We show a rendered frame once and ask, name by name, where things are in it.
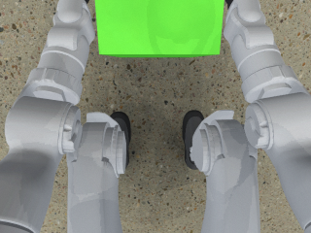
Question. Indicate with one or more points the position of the robot left forearm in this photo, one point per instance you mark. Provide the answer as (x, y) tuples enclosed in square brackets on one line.
[(62, 64)]

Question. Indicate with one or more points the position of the robot left upper arm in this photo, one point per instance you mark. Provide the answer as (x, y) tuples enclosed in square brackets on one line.
[(39, 132)]

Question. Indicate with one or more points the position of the carton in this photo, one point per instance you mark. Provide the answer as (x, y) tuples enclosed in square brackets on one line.
[(159, 28)]

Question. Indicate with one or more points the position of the robot right upper arm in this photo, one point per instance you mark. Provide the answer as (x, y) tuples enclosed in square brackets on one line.
[(281, 126)]

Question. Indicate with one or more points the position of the robot right forearm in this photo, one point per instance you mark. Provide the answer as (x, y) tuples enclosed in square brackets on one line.
[(257, 58)]

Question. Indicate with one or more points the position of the robot foot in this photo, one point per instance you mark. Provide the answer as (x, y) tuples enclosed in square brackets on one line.
[(190, 123), (123, 120)]

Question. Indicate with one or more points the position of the robot right foot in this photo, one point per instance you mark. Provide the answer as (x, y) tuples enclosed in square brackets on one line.
[(190, 123)]

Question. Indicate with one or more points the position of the robot left foot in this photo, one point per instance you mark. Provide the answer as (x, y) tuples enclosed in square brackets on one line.
[(123, 120)]

